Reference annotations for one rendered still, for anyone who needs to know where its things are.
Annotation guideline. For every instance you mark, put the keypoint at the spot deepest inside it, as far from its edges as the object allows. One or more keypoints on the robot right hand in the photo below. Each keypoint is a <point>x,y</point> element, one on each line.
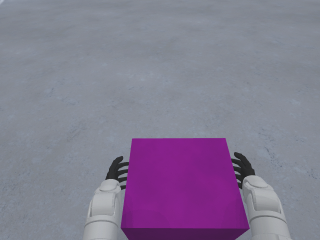
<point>245,170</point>

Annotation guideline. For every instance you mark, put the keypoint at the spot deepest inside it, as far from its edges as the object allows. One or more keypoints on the robot left forearm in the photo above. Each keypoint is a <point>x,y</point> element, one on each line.
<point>102,220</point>

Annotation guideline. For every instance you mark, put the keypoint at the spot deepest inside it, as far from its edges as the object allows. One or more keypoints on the robot left hand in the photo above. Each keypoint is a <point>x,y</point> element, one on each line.
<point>114,173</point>

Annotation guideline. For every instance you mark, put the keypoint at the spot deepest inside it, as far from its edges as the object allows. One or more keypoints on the carton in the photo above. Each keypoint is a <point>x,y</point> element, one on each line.
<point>182,189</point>

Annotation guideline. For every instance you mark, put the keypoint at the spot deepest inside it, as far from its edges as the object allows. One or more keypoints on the robot right forearm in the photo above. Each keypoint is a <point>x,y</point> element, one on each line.
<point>265,212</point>

